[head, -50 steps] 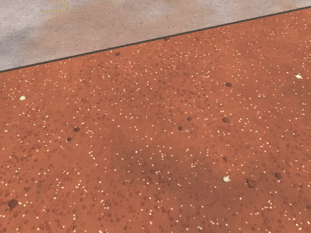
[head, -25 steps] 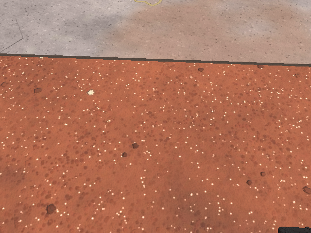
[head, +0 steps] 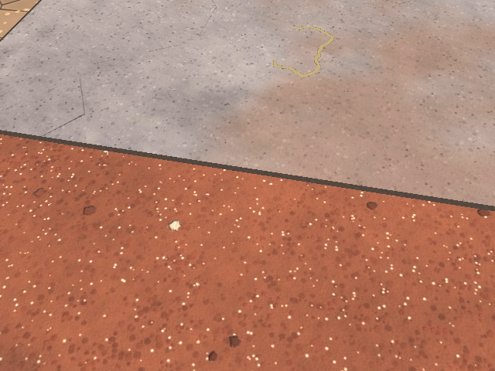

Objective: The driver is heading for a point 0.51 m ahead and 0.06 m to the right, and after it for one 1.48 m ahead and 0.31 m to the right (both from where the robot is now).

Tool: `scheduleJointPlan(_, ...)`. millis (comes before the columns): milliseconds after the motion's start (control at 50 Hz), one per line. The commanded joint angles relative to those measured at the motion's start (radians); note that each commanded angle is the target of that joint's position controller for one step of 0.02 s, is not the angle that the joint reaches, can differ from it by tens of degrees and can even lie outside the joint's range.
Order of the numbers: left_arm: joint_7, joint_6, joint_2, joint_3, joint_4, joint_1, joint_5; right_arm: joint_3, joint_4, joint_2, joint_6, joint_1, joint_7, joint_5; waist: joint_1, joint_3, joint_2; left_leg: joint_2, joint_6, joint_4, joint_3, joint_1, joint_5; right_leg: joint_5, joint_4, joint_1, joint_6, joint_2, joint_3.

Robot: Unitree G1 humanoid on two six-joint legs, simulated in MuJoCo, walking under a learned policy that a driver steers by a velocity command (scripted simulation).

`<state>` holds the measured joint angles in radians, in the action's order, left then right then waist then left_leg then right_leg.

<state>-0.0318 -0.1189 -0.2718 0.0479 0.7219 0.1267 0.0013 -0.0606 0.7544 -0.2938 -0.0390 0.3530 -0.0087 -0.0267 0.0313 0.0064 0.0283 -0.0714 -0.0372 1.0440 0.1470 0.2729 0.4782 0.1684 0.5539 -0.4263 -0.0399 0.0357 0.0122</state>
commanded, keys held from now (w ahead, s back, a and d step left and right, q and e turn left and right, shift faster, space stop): w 0.40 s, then w+e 0.14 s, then e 0.46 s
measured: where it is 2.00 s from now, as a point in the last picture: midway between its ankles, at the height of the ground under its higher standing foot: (247, 357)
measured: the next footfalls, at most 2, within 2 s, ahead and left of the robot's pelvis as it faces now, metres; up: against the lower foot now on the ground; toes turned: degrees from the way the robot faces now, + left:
left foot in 0.44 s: +0.40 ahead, +0.15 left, +0.00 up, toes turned +2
right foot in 0.90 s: +0.58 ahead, -0.10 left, +0.00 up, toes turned -14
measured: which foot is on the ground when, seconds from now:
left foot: up 0.00-0.42, down 0.44-0.90, up 0.92-1.00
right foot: down 0.00-0.46, up 0.48-0.88, down 0.90-1.00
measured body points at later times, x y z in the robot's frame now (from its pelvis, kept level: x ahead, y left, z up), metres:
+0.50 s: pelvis +0.27 +0.04 +0.00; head +0.31 +0.05 +0.45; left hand +0.26 +0.32 -0.14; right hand +0.50 -0.19 -0.07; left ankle +0.36 +0.14 -0.73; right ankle +0.11 -0.10 -0.67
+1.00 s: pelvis +0.46 +0.01 +0.00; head +0.51 -0.02 +0.45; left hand +0.69 +0.24 -0.09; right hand +0.53 -0.29 -0.12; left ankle +0.40 +0.17 -0.64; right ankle +0.54 -0.09 -0.73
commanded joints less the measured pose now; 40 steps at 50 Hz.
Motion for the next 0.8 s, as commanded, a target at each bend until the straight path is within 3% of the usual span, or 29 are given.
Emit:
scheduleJointPlan(20, 0.005, 0.013, -0.127, 0.035, -0.005, 0.155, 0.002, -0.022, -0.121, -0.128, -0.028, -0.105, 0.001, 0.012, -0.095, -0.023, -0.089, 0.113, 0.002, 0.196, -0.027, 0.498, -0.094, 0.246, -0.310, 0.422, -0.185, -0.327, -0.500)
scheduleJointPlan(40, 0.007, 0.013, -0.107, 0.027, -0.006, 0.127, 0.009, -0.025, -0.121, -0.114, -0.028, -0.107, 0.003, 0.021, -0.067, -0.001, -0.103, 0.147, 0.003, 0.132, -0.031, 0.453, -0.142, 0.159, -0.331, 0.350, -0.175, -0.292, -0.432)
scheduleJointPlan(60, 0.008, 0.011, -0.098, 0.022, -0.004, 0.116, 0.012, -0.023, -0.115, -0.095, -0.027, -0.088, 0.006, 0.018, -0.048, -0.001, -0.126, 0.162, 0.006, 0.095, -0.040, 0.404, -0.168, 0.094, -0.350, 0.307, -0.168, -0.263, -0.381)
scheduleJointPlan(100, 0.010, 0.006, -0.105, 0.024, 0.010, 0.127, 0.002, -0.016, -0.106, -0.064, -0.023, -0.072, 0.008, 0.016, -0.038, -0.011, -0.135, 0.170, 0.018, 0.030, -0.066, 0.380, -0.194, -0.016, -0.378, 0.283, -0.182, -0.247, -0.308)
scheduleJointPlan(160, 0.018, 0.008, -0.147, 0.035, 0.033, 0.153, -0.006, -0.004, -0.132, -0.039, -0.026, -0.158, 0.008, 0.024, -0.055, 0.005, -0.102, 0.183, 0.041, -0.144, -0.086, 0.411, -0.314, -0.138, -0.409, 0.292, -0.193, -0.247, -0.229)
scheduleJointPlan(240, 0.023, 0.022, -0.167, 0.037, 0.066, 0.205, -0.018, 0.007, -0.153, -0.018, -0.038, -0.280, 0.020, 0.018, -0.100, 0.023, -0.097, 0.156, 0.051, -0.379, -0.120, 0.347, -0.504, -0.191, -0.409, 0.301, -0.162, -0.214, -0.130)
scheduleJointPlan(340, 0.026, 0.046, -0.182, 0.040, 0.114, 0.280, -0.025, 0.005, -0.193, -0.030, -0.049, -0.395, 0.044, 0.006, -0.126, 0.057, -0.102, 0.125, 0.023, -0.505, -0.131, 0.336, -0.486, -0.224, -0.360, 0.411, -0.145, -0.270, -0.141)
scheduleJointPlan(380, 0.032, 0.058, -0.198, 0.045, 0.123, 0.275, -0.026, -0.002, -0.194, -0.051, -0.054, -0.377, 0.051, 0.007, -0.098, 0.044, -0.113, 0.110, -0.005, -0.540, -0.139, 0.286, -0.419, -0.322, -0.307, 0.460, -0.127, -0.289, -0.143)
scheduleJointPlan(400, 0.034, 0.062, -0.209, 0.048, 0.123, 0.258, -0.028, -0.012, -0.180, -0.070, -0.056, -0.320, 0.050, 0.011, -0.057, 0.009, -0.120, 0.087, -0.024, -0.564, -0.161, 0.191, -0.403, -0.465, -0.239, 0.464, -0.113, -0.278, -0.125)
scheduleJointPlan(420, 0.036, 0.066, -0.197, 0.043, 0.123, 0.253, -0.029, -0.033, -0.144, -0.106, -0.056, -0.199, 0.043, 0.017, 0.007, -0.067, -0.103, 0.066, -0.052, -0.594, -0.177, -0.004, -0.422, -0.585, -0.095, 0.421, -0.091, -0.236, -0.096)
scheduleJointPlan(440, 0.036, 0.063, -0.160, 0.025, 0.103, 0.239, -0.015, -0.055, -0.108, -0.163, -0.055, -0.022, 0.031, 0.029, 0.087, -0.200, -0.066, 0.168, -0.103, -0.548, -0.080, -0.300, -0.452, -0.464, 0.139, 0.260, -0.056, -0.188, -0.068)
scheduleJointPlan(460, 0.032, 0.045, -0.050, -0.011, 0.075, 0.338, -0.005, -0.079, -0.092, -0.266, -0.047, 0.084, 0.023, 0.044, 0.075, -0.359, 0.171, 0.441, -0.246, -0.571, 0.336, -0.698, -0.334, 0.012, 0.537, -0.150, 0.021, -0.033, 0.000)
scheduleJointPlan(480, 0.028, 0.027, -0.091, -0.003, 0.092, 0.328, -0.020, -0.060, -0.084, -0.190, -0.040, 0.110, 0.023, 0.033, 0.094, -0.412, 0.206, 0.493, -0.273, -0.691, 0.546, -0.693, -0.212, 0.409, 0.686, -0.275, 0.022, -0.012, -0.131)
scheduleJointPlan(500, 0.024, 0.022, -0.169, 0.022, 0.070, 0.243, -0.047, -0.041, -0.080, -0.143, -0.040, 0.050, 0.021, 0.028, 0.090, -0.240, 0.132, 0.457, -0.224, -0.718, 0.403, -0.561, -0.166, 0.354, 0.741, -0.351, 0.014, -0.064, -0.144)
scheduleJointPlan(520, 0.025, 0.023, -0.165, 0.023, 0.056, 0.185, -0.048, -0.031, -0.083, -0.115, -0.040, -0.017, 0.020, 0.026, 0.061, -0.144, 0.088, 0.415, -0.192, -0.749, 0.273, -0.420, -0.196, 0.266, 0.709, -0.341, 0.014, -0.110, -0.115)
scheduleJointPlan(540, 0.027, 0.029, -0.153, 0.026, 0.052, 0.158, -0.035, -0.021, -0.080, -0.083, -0.044, -0.076, 0.024, 0.029, 0.030, -0.071, 0.062, 0.373, -0.176, -0.794, 0.183, -0.297, -0.243, 0.202, 0.655, -0.313, 0.020, -0.136, -0.105)
scheduleJointPlan(560, 0.032, 0.045, -0.140, 0.032, 0.061, 0.175, -0.029, -0.014, -0.080, -0.060, -0.054, -0.125, 0.027, 0.037, -0.008, -0.029, 0.082, 0.344, -0.160, -0.829, 0.098, -0.199, -0.366, 0.154, 0.616, -0.247, 0.030, -0.157, -0.112)
scheduleJointPlan(580, 0.036, 0.060, -0.120, 0.031, 0.078, 0.203, -0.026, -0.013, -0.075, -0.046, -0.065, -0.148, 0.032, 0.042, -0.028, -0.010, 0.081, 0.316, -0.143, -0.831, 0.015, -0.130, -0.583, 0.137, 0.604, -0.178, 0.037, -0.155, -0.114)
scheduleJointPlan(600, 0.039, 0.075, -0.090, 0.029, 0.082, 0.241, -0.026, -0.018, -0.066, -0.061, -0.072, -0.175, 0.031, 0.048, -0.065, -0.026, 0.089, 0.324, -0.159, -0.835, -0.038, -0.101, -0.720, 0.125, 0.598, -0.149, 0.055, -0.143, -0.103)
scheduleJointPlan(640, 0.045, 0.092, -0.083, 0.031, 0.060, 0.216, -0.019, -0.027, -0.053, -0.081, -0.078, -0.203, 0.021, 0.050, -0.079, -0.006, 0.071, 0.327, -0.168, -0.839, -0.133, -0.060, -0.898, 0.072, 0.545, -0.160, 0.082, -0.139, -0.096)
scheduleJointPlan(680, 0.038, 0.095, -0.067, 0.027, 0.035, 0.173, -0.012, -0.030, -0.042, -0.093, -0.068, -0.214, 0.004, 0.047, -0.074, -0.003, 0.060, 0.300, -0.154, -0.840, -0.221, -0.059, -0.899, -0.045, 0.404, -0.150, 0.087, -0.138, -0.068)
scheduleJointPlan(740, 0.011, 0.090, -0.043, 0.018, -0.009, 0.070, -0.007, -0.036, -0.023, -0.121, -0.046, -0.184, -0.018, 0.040, -0.027, -0.017, 0.045, 0.290, -0.141, -0.825, -0.287, -0.101, -0.877, -0.205, 0.201, -0.096, 0.072, -0.120, -0.021)
scheduleJointPlan(800, -0.013, 0.096, -0.069, 0.029, -0.052, 0.028, -0.006, -0.046, -0.004, -0.147, -0.021, -0.168, -0.026, 0.022, -0.017, -0.029, 0.041, 0.335, -0.133, -0.767, -0.287, -0.200, -0.862, -0.168, 0.114, -0.100, 0.046, -0.113, -0.013)
Velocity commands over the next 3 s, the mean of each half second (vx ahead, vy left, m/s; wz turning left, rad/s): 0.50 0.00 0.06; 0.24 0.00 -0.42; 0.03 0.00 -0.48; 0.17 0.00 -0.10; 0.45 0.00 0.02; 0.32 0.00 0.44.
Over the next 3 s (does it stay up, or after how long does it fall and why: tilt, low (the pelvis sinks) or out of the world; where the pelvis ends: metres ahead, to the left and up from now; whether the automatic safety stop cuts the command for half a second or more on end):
stays up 0.97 -0.22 0.00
